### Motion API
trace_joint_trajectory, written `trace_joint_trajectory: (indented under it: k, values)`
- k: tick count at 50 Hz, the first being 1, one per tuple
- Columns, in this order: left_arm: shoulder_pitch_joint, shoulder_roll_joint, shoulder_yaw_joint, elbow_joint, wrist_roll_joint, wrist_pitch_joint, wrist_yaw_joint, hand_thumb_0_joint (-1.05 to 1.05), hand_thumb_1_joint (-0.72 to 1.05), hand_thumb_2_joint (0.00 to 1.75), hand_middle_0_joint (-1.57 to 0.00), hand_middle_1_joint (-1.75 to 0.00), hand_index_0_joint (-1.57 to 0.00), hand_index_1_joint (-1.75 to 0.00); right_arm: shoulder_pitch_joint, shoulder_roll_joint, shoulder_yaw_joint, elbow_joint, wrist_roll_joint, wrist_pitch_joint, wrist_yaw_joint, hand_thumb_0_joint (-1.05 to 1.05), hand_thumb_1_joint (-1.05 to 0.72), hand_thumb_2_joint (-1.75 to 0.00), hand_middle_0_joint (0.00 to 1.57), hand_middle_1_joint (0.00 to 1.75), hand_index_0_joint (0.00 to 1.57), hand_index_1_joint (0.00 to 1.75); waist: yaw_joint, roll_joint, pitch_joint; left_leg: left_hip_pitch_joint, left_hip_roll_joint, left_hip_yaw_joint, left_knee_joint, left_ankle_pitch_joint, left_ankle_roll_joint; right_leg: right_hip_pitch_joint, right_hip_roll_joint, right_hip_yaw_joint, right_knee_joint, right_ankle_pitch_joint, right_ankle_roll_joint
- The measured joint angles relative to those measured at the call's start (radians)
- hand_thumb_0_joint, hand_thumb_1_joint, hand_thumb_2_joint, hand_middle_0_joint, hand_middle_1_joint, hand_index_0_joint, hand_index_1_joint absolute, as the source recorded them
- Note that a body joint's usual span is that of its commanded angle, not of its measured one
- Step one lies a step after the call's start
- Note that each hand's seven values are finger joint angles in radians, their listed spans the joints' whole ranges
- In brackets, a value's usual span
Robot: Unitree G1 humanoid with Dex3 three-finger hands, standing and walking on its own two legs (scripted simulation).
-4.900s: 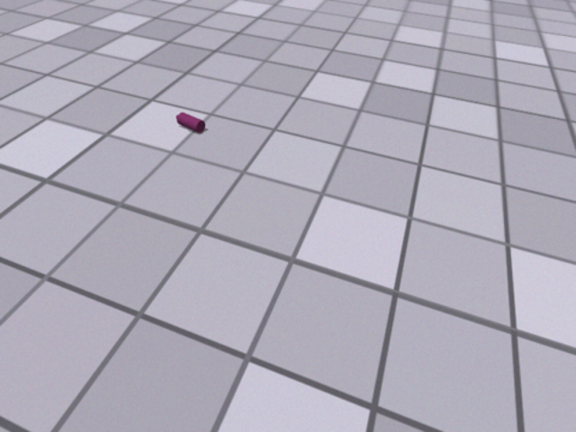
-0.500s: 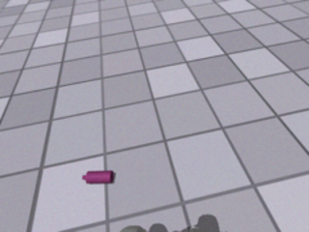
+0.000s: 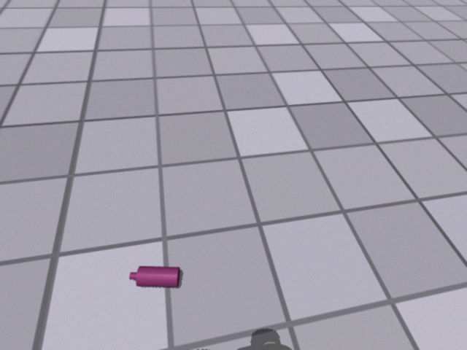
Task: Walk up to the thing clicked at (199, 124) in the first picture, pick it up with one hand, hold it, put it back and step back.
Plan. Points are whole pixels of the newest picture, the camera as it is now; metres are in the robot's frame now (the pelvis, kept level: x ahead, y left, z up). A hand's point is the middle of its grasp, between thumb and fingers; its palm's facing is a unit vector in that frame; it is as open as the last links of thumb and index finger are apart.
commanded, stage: walk up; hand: left
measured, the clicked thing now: (154, 276) +0.52 +0.27 -0.70
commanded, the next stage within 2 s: none
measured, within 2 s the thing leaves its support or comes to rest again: neither
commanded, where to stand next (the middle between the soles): +0.09 -0.03 m, yaw -3 degrees
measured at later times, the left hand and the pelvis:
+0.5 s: hand out of the picture +0.14 +0.24 -0.12, palm faces -0.06 -0.92 -0.39, open 7.4 cm; pelvis +0.00 -0.02 +0.01, yaw -2 degrees
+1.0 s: hand out of the picture +0.12 +0.23 -0.12, palm faces -0.03 -0.95 -0.30, open 7.4 cm; pelvis +0.01 -0.01 +0.04, yaw -2 degrees
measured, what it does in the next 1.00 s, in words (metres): steps on the spot: right foot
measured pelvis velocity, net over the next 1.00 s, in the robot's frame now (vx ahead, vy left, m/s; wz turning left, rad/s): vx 0.01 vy -0.01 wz -0.04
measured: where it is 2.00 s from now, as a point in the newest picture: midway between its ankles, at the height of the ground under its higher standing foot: outside the picture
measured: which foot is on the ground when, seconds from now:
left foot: down 0.00-1.00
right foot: up 0.00-0.06, down 0.08-1.00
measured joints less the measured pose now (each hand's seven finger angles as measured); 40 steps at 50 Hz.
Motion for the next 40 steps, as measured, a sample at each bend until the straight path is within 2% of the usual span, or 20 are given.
trace_joint_trajectory:
  k: [2,4,5,7,9,11,13,17,18,19,21,24,26,28,29,34,37,40]
  values:
    - [-0.02,-0.025,-0.007,-0.002,0.003,0.008,-0.01,0.01,0.9,0.89,-0.21,-0.29,-0.2,-0.3,-0.001,-0.003,0.006,0.006,0.005,-0.015,-0.012,0.01,-0.9,-0.9,0.2,0.3,0.21,0.3,0.002,-0.002,0.013,0.006,-0.002,0.009,-0.008,-0.002,0.003,0.03,0.01,-0.01,-0.066,0.005,-0.005]
    - [-0.039,-0.046,-0.011,-0.01,0.008,0.014,-0.019,0.01,0.9,0.89,-0.21,-0.3,-0.2,-0.3,-0.005,-0.01,0.009,0.009,0.015,-0.023,-0.026,0.01,-0.9,-0.9,0.2,0.3,0.21,0.3,0.007,0.002,0.025,0.004,0.001,0.017,0.0,-0.012,0.004,0.07,0.02,-0.014,-0.152,0.06,-0.013]
    - [-0.05,-0.057,-0.012,-0.012,0.011,0.015,-0.021,0.01,0.9,0.89,-0.21,-0.3,-0.2,-0.3,-0.012,-0.015,0.009,0.012,0.021,-0.025,-0.033,0.01,-0.9,-0.9,0.2,0.3,0.21,0.3,0.01,0.012,0.034,0.003,0.008,0.016,0.009,-0.019,0.002,0.084,0.028,-0.016,-0.184,0.104,-0.002]
    - [-0.075,-0.071,-0.015,-0.021,0.017,0.017,-0.028,0.01,0.9,0.89,-0.21,-0.3,-0.2,-0.3,-0.033,-0.018,0.009,0.022,0.035,-0.025,-0.047,0.01,-0.9,-0.9,0.2,0.3,0.21,0.3,0.008,0.03,0.054,-0.002,0.02,0.006,0.028,-0.007,0.006,0.097,0.04,-0.024,-0.198,0.109,0.013]
    - [-0.093,-0.068,-0.019,-0.036,0.009,0.023,-0.035,0.01,0.9,0.89,-0.21,-0.3,-0.21,-0.3,-0.047,-0.009,0.011,0.028,0.042,-0.029,-0.06,0.01,-0.9,-0.9,0.2,0.3,0.21,0.3,0.015,0.004,0.057,0.0,0.001,0.02,0.026,0.028,0.02,0.094,0.023,-0.008,-0.187,0.1,0.005]
    - [-0.105,-0.068,-0.022,-0.047,0.003,0.036,-0.039,0.01,0.9,0.89,-0.21,-0.3,-0.21,-0.3,-0.052,-0.012,0.01,0.03,0.038,-0.04,-0.066,0.01,-0.9,-0.9,0.2,0.3,0.21,0.3,0.014,-0.008,0.039,0.024,-0.016,0.027,-0.022,0.011,0.025,0.081,0.01,0.004,-0.17,0.093,0.003]
    - [-0.123,-0.069,-0.025,-0.052,0.003,0.049,-0.041,0.01,0.9,0.89,-0.21,-0.3,-0.21,-0.3,-0.059,-0.021,0.005,0.031,0.032,-0.051,-0.067,0.01,-0.9,-0.9,0.2,0.3,0.21,0.3,0.007,0.004,0.024,0.031,-0.012,0.021,-0.041,-0.013,0.002,0.06,0.016,0.004,-0.14,0.109,-0.001]
    - [-0.149,-0.046,-0.014,-0.058,0.007,0.052,-0.041,0.01,0.9,0.89,-0.21,-0.3,-0.2,-0.3,-0.067,-0.02,0.011,0.03,0.016,-0.062,-0.069,0.01,-0.9,-0.9,0.2,0.3,0.21,0.3,0.002,0.001,0.021,0.043,0.006,0.021,-0.032,-0.003,-0.005,0.061,0.026,0.013,-0.126,0.088,-0.013]
    - [-0.152,-0.039,-0.009,-0.059,0.008,0.047,-0.043,0.01,0.9,0.89,-0.21,-0.3,-0.2,-0.3,-0.066,-0.02,0.013,0.031,0.014,-0.061,-0.069,0.01,-0.9,-0.9,0.2,0.3,0.21,0.3,0.001,0.001,0.016,0.042,0.013,0.018,-0.028,-0.004,-0.011,0.075,0.023,0.014,-0.16,0.114,-0.017]
    - [-0.154,-0.034,-0.004,-0.058,0.01,0.041,-0.045,0.01,0.9,0.89,-0.21,-0.3,-0.2,-0.3,-0.07,-0.021,0.014,0.036,0.015,-0.058,-0.067,0.01,-0.9,-0.9,0.2,0.3,0.21,0.3,0.002,0.004,0.014,0.041,0.022,0.014,-0.021,-0.007,-0.019,0.086,0.029,0.011,-0.181,0.115,0.004]
    - [-0.158,-0.028,0.002,-0.055,0.011,0.031,-0.048,0.01,0.9,0.89,-0.21,-0.3,-0.2,-0.3,-0.084,-0.023,0.016,0.048,0.019,-0.045,-0.067,0.01,-0.9,-0.9,0.2,0.3,0.21,0.3,-0.001,0.01,0.017,0.034,0.03,0.0,-0.012,0.004,-0.004,0.089,0.039,0.001,-0.185,0.116,0.008]
    - [-0.159,-0.038,-0.007,-0.047,0.009,0.029,-0.052,0.0,0.9,0.89,-0.21,-0.29,-0.2,-0.3,-0.095,-0.035,0.015,0.067,0.02,-0.035,-0.064,0.01,-0.9,-0.9,0.2,0.3,0.21,0.3,-0.001,0.007,0.014,0.037,0.002,0.004,-0.025,-0.058,0.028,0.088,0.027,0.004,-0.191,0.125,0.0]
    - [-0.156,-0.05,-0.016,-0.039,0.013,0.037,-0.054,0.0,0.9,0.89,-0.21,-0.3,-0.2,-0.3,-0.102,-0.044,0.01,0.085,0.02,-0.036,-0.058,0.01,-0.9,-0.9,0.2,0.3,0.21,0.3,0.004,0.009,0.016,0.053,-0.014,0.007,-0.069,0.001,0.032,0.091,0.022,0.014,-0.203,0.137,0.003]
    - [-0.152,-0.06,-0.022,-0.024,0.013,0.048,-0.056,0.0,0.9,0.89,-0.21,-0.3,-0.2,-0.3,-0.1,-0.043,0.009,0.101,0.017,-0.042,-0.053,0.01,-0.9,-0.9,0.2,0.3,0.21,0.3,0.008,0.002,0.016,0.077,-0.023,0.018,-0.123,0.077,0.004,0.097,0.016,0.029,-0.218,0.15,0.009]
    - [-0.15,-0.065,-0.024,-0.013,0.012,0.053,-0.058,0.01,0.9,0.89,-0.21,-0.3,-0.2,-0.3,-0.094,-0.041,0.01,0.107,0.014,-0.043,-0.05,0.01,-0.9,-0.9,0.2,0.3,0.21,0.3,0.007,0.002,0.011,0.083,-0.024,0.018,-0.141,0.083,-0.006,0.1,0.015,0.029,-0.233,0.158,0.011]
    - [-0.131,-0.079,-0.025,0.031,0.012,0.052,-0.067,0.01,0.9,0.89,-0.21,-0.3,-0.2,-0.3,-0.072,-0.019,0.026,0.157,0.005,-0.032,-0.035,0.01,-0.91,-0.9,0.2,0.3,0.21,0.3,0.011,0.004,-0.008,0.111,-0.016,0.003,-0.208,0.104,0.01,0.14,0.031,0.02,-0.324,0.203,0.006]
    - [-0.13,-0.087,-0.027,0.061,0.005,0.054,-0.067,0.01,0.9,0.89,-0.21,-0.3,-0.2,-0.3,-0.064,-0.006,0.032,0.183,0.004,-0.036,-0.03,0.01,-0.9,-0.9,0.2,0.3,0.21,0.3,0.008,-0.003,-0.013,0.137,-0.02,0.001,-0.264,0.137,-0.009,0.162,0.028,0.018,-0.368,0.222,0.008]
    - [-0.135,-0.099,-0.029,0.082,0.0,0.055,-0.068,0.01,0.9,0.89,-0.21,-0.3,-0.2,-0.3,-0.065,0.0,0.038,0.207,0.005,-0.035,-0.028,0.01,-0.9,-0.9,0.2,0.3,0.21,0.3,0.011,0.002,-0.016,0.155,-0.017,-0.001,-0.304,0.155,-0.014,0.185,0.031,0.016,-0.416,0.244,0.012]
